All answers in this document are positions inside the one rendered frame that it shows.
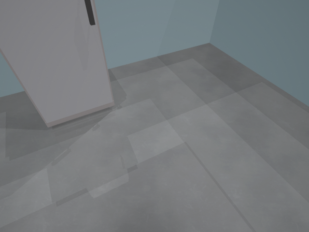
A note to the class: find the fridge door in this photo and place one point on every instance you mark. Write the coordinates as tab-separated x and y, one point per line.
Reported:
56	54

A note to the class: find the handle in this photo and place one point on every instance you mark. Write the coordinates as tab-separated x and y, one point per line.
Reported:
89	12

